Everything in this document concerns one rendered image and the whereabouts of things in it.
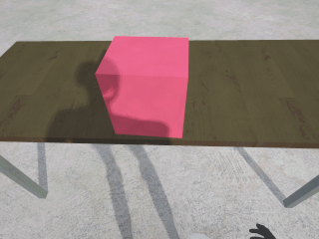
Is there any table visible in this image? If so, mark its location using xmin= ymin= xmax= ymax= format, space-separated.
xmin=0 ymin=39 xmax=319 ymax=208

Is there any robot right hand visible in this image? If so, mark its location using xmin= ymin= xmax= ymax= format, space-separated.
xmin=248 ymin=223 xmax=276 ymax=239

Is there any carton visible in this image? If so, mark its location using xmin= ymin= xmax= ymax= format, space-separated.
xmin=95 ymin=36 xmax=189 ymax=138

